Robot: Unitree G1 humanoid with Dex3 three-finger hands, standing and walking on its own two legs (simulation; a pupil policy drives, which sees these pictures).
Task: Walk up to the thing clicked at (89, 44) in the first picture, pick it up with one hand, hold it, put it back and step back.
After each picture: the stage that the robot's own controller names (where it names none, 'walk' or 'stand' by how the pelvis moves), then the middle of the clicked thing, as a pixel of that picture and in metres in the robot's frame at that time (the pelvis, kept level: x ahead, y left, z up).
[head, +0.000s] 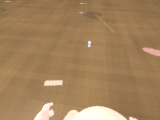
stand; (89, 44) +1.55 +0.06 -0.72
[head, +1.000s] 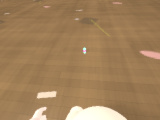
walk; (84, 50) +1.41 +0.26 -0.70
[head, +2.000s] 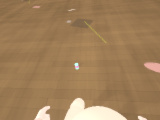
walk; (76, 66) +0.89 +0.35 -0.72
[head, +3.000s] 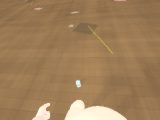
walk; (78, 83) +0.55 +0.26 -0.71
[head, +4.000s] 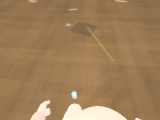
stand; (74, 95) +0.35 +0.21 -0.70
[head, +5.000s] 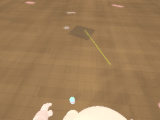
stand; (72, 100) +0.31 +0.19 -0.72
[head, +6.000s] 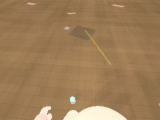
stand; (72, 100) +0.31 +0.20 -0.73
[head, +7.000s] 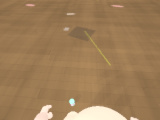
stand; (72, 102) +0.29 +0.21 -0.73
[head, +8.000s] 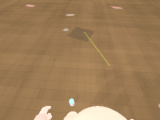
stand; (71, 102) +0.29 +0.21 -0.73
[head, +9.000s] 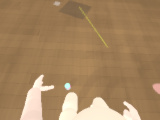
go down; (67, 86) +0.32 +0.22 -0.63
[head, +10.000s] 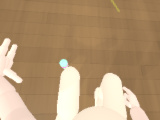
go down; (64, 64) +0.37 +0.25 -0.31
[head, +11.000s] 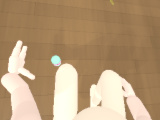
close in; (56, 61) +0.36 +0.27 -0.27
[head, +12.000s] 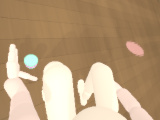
close in; (31, 62) +0.34 +0.29 -0.21
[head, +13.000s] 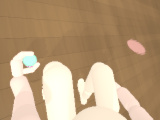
close; (30, 61) +0.33 +0.30 -0.21
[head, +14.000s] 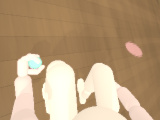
lift; (35, 64) +0.31 +0.27 -0.22
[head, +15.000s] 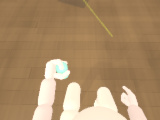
lift; (62, 70) +0.31 +0.19 +0.00
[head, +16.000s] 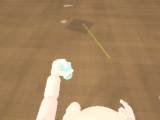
hold; (66, 71) +0.33 +0.18 +0.02
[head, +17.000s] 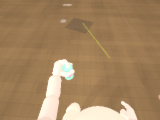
hold; (68, 71) +0.33 +0.17 +0.00
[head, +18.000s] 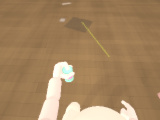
hold; (68, 74) +0.32 +0.17 -0.02
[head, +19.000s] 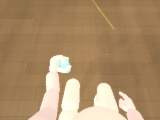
crouch; (65, 66) +0.36 +0.19 -0.09
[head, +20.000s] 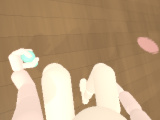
lower; (30, 59) +0.34 +0.30 -0.22
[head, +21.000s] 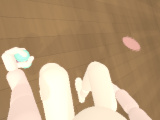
lower; (23, 59) +0.36 +0.31 -0.22
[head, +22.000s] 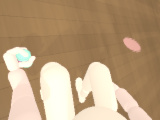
lower; (25, 59) +0.35 +0.31 -0.22
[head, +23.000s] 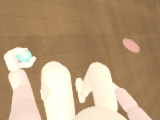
lower; (25, 59) +0.35 +0.31 -0.22
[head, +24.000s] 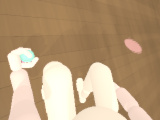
loosen; (28, 59) +0.34 +0.31 -0.22
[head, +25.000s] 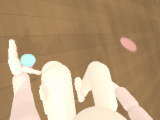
withdraw; (27, 62) +0.33 +0.29 -0.22
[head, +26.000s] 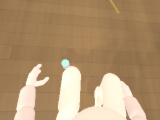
walk; (65, 64) +0.37 +0.25 -0.32
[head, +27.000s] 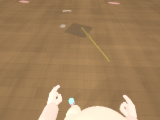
stand; (71, 101) +0.29 +0.19 -0.66
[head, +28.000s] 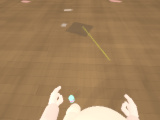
stand; (71, 98) +0.31 +0.21 -0.66
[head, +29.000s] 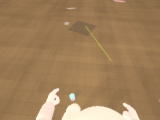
stand; (72, 97) +0.31 +0.20 -0.68
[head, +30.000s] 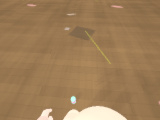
walk; (73, 100) +0.32 +0.20 -0.72
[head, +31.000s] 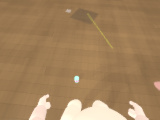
walk; (76, 79) +0.48 +0.16 -0.71
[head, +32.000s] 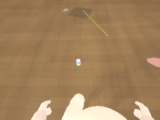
walk; (78, 62) +0.81 +0.26 -0.69
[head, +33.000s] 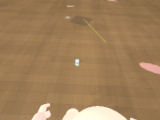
stand; (77, 62) +0.95 +0.23 -0.71
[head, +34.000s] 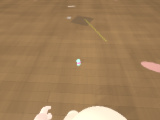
stand; (78, 62) +0.96 +0.22 -0.73
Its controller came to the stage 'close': yes
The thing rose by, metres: 0.70
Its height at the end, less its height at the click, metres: +0.00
